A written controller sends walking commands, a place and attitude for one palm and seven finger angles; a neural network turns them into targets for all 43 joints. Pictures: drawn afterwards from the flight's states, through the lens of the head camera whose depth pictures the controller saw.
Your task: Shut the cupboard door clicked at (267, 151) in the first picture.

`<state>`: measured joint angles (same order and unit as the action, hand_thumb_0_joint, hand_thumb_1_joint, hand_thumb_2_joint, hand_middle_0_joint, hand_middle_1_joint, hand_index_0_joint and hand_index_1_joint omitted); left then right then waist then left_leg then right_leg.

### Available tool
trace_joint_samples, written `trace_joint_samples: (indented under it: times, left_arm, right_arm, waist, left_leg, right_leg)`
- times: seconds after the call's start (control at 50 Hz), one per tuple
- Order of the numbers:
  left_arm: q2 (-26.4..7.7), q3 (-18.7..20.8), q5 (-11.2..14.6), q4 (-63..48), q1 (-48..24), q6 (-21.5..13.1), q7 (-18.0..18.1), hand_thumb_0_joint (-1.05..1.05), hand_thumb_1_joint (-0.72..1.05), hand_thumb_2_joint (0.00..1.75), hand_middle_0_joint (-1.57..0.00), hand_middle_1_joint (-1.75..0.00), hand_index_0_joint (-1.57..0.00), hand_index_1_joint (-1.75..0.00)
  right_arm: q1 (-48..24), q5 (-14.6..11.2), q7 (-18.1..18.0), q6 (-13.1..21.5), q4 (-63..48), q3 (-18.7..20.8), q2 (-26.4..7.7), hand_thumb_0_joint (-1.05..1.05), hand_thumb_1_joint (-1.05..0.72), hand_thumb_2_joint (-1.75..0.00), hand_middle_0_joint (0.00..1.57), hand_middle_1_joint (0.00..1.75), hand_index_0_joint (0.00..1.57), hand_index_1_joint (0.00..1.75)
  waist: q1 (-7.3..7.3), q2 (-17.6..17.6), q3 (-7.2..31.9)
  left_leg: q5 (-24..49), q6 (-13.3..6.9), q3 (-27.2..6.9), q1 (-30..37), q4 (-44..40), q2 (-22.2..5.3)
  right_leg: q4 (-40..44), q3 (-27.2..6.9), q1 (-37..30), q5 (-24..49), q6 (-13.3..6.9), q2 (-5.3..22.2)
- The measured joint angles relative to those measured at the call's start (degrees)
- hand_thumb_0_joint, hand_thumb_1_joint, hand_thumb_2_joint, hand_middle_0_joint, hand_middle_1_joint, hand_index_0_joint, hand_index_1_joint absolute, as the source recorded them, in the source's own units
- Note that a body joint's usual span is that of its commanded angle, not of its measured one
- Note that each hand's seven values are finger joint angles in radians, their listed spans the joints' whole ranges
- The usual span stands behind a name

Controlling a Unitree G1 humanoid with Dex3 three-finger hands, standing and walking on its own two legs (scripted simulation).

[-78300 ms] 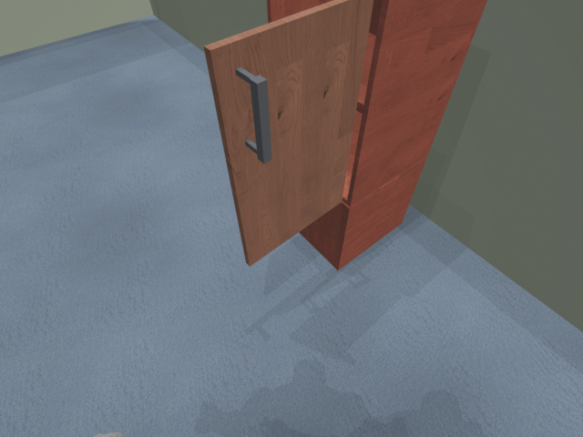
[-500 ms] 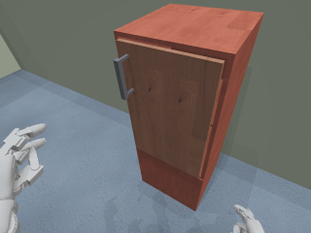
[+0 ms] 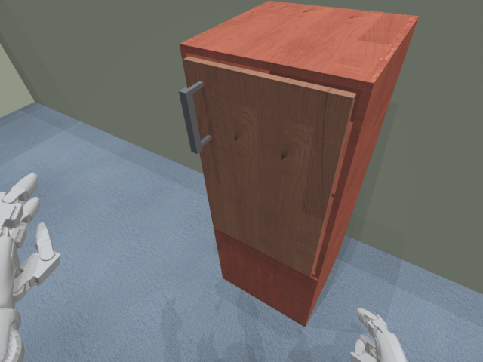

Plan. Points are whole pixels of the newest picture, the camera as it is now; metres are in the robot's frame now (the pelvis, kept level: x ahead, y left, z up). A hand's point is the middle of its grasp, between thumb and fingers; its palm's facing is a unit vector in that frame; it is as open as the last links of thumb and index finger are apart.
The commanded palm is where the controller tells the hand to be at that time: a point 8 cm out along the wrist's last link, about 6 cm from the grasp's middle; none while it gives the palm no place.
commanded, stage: step back with the hand held close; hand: left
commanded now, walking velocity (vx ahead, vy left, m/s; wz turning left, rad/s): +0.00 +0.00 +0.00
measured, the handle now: (197, 118) +0.58 +0.18 +0.12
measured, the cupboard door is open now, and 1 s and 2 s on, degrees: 0 0 0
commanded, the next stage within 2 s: stop stepping back and stand still in 1.40 s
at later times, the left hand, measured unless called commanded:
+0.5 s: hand (19, 285) +0.15 +0.29 +0.16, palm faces +0.40 -0.77 -0.49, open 7.4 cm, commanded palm +0.10 +0.32 +0.17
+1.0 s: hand out of the picture +0.06 +0.30 +0.16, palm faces +0.56 -0.71 -0.42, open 7.4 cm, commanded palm +0.00 +0.33 +0.17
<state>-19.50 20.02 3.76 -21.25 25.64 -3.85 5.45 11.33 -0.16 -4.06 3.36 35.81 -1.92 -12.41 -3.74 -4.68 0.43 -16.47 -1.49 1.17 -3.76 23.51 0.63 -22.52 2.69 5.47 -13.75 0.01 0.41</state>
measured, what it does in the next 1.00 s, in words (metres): shifts its weight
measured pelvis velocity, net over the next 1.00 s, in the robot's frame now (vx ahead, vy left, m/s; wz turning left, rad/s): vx -0.12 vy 0.02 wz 0.07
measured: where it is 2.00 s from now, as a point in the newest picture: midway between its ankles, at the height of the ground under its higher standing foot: outside the picture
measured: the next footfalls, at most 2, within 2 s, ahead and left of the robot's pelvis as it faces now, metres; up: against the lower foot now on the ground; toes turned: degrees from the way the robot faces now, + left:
right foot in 1.50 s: -0.30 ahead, -0.12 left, +0.00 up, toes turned -4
left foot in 1.66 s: -0.12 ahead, +0.11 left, +0.00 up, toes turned -4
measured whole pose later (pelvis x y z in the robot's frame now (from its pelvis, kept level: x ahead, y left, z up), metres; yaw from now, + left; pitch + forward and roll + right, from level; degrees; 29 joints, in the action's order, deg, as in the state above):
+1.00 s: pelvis -0.12 +0.02 -0.03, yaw +4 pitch -1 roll -1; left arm -21.6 26.5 -0.1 -25.8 26.3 -15.2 8.4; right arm 15.1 0.0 -4.0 2.5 34.1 0.8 -13.2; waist 0.1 -0.9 1.3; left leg -22.8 -3.4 2.9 -28.2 45.0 0.9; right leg -38.5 -2.5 26.5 -11.5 1.4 -1.1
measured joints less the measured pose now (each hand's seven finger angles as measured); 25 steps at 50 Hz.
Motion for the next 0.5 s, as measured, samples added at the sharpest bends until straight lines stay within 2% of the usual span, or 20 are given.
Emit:
trace_joint_samples:
  times: [0.06,0.14,0.28,0.4,0.5]
  left_arm:
    - [-0.03,0.64,0.04,0.78,-0.12,0.04,-0.22,0.01,0.89,0.89,-0.21,-0.31,-0.21,-0.30]
    - [-0.48,1.90,-0.27,0.75,1.04,-1.75,0.22,0.01,0.89,0.89,-0.21,-0.31,-0.21,-0.30]
    - [-1.97,0.77,-0.42,-3.77,5.40,-2.50,0.77,0.01,0.89,0.89,-0.21,-0.31,-0.21,-0.30]
    - [-5.69,3.76,-0.10,-5.82,6.51,-3.55,1.30,0.01,0.89,0.89,-0.21,-0.31,-0.22,-0.30]
    - [-5.60,4.83,-0.25,-4.97,5.85,-4.30,1.93,0.01,0.89,0.89,-0.21,-0.31,-0.21,-0.30]
  right_arm:
    - [0.32,-0.24,0.11,-0.81,-0.23,0.16,-0.29,0.01,-0.90,-0.90,0.20,0.30,0.21,0.30]
    - [0.04,-0.39,0.26,-2.61,-1.18,0.85,-1.20,0.01,-0.90,-0.90,0.20,0.30,0.21,0.30]
    - [-0.40,-0.77,-0.66,-5.72,-3.25,2.76,-2.63,0.01,-0.90,-0.90,0.20,0.30,0.21,0.30]
    - [-0.39,-1.02,-1.22,-7.22,-5.35,2.85,-1.61,0.01,-0.90,-0.90,0.20,0.30,0.20,0.30]
    - [0.10,-1.02,-1.09,-6.93,-6.07,2.09,-0.79,0.01,-0.90,-0.90,0.20,0.30,0.20,0.30]
  waist:
    - [0.11,-0.17,-0.11]
    - [1.43,-0.42,0.45]
    - [3.04,1.07,0.38]
    - [3.55,2.98,0.72]
    - [3.70,3.84,1.63]
  left_leg:
    - [-0.01,-0.04,-0.06,-0.90,0.40,-0.16]
    - [-0.90,-0.22,-0.48,-5.32,3.49,-0.53]
    - [-1.02,-1.14,0.65,-9.44,5.89,0.72]
    - [-0.29,-1.81,1.90,-11.12,7.01,1.30]
    - [0.42,-2.17,2.28,-13.21,8.70,1.18]
  right_leg:
    - [0.18,0.07,0.60,0.22,0.00,-0.16]
    - [-0.49,0.53,3.79,0.58,0.06,-0.47]
    - [-4.55,-0.59,8.94,-0.05,1.11,0.89]
    - [-6.94,-1.88,11.55,0.56,1.61,1.49]
    - [-7.72,-2.21,13.30,1.70,1.86,1.43]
